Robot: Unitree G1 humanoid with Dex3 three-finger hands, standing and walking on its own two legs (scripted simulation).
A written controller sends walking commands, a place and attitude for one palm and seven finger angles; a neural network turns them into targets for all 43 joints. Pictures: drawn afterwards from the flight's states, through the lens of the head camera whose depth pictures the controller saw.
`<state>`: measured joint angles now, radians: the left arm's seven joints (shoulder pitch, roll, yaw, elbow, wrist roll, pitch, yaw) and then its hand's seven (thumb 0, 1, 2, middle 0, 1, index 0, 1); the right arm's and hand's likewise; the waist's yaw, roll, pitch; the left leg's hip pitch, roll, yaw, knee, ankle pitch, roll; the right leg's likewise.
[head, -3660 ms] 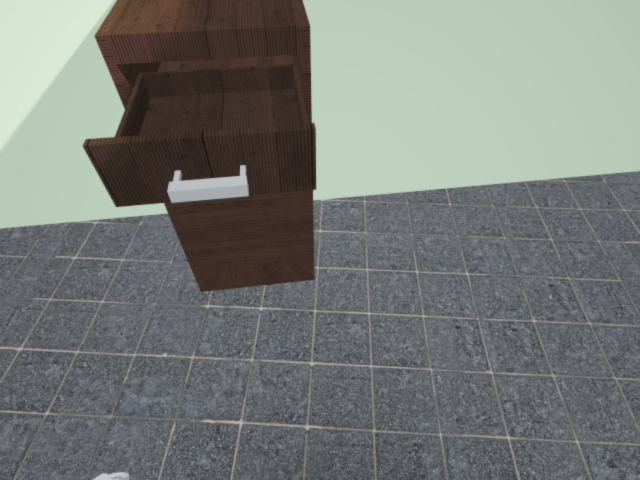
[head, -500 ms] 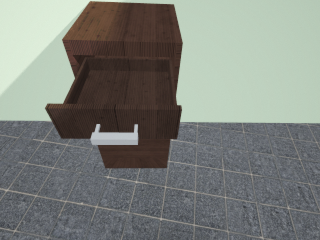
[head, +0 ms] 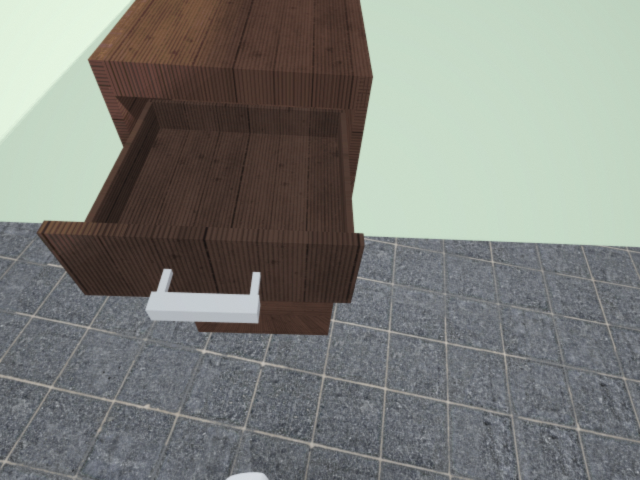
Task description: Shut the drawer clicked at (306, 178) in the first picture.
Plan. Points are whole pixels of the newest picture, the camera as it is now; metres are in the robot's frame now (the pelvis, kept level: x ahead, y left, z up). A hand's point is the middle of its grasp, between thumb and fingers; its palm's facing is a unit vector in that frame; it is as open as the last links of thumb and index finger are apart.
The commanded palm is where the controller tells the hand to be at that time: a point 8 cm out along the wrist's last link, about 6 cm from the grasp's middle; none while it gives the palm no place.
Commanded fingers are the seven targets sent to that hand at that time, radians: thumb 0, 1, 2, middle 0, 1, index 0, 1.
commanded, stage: come to a stop and stand still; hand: left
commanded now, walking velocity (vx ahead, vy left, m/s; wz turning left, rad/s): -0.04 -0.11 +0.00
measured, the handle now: (208, 292) +0.32 +0.18 +0.03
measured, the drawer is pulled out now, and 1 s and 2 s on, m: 0.29 0.29 0.29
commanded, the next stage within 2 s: look again from close up in 0.76 s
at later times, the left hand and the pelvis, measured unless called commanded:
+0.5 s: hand out of the picture -0.10 +0.14 -0.16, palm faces +0.09 -0.98 -0.15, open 7.4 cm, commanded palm none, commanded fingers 0.00 0.90 0.90 -0.20 -0.30 -0.20 -0.30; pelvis -0.04 -0.01 +0.01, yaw +0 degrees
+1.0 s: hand out of the picture -0.05 +0.17 -0.17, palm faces -0.01 -0.98 -0.21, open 7.3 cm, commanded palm none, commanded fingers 0.00 0.90 0.90 -0.20 -0.30 -0.20 -0.30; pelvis -0.06 +0.00 +0.01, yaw +0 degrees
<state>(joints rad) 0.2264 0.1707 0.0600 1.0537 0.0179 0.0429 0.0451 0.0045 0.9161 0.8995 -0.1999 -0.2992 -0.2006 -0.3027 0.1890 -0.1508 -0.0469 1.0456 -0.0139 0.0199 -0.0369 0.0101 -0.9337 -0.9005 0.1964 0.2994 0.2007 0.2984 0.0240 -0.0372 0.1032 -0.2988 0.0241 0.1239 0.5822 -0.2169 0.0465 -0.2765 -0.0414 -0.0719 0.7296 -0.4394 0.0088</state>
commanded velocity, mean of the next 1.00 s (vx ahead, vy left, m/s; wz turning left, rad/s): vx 0.06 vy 0.01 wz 0.00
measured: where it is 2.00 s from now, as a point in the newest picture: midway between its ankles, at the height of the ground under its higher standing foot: outside the picture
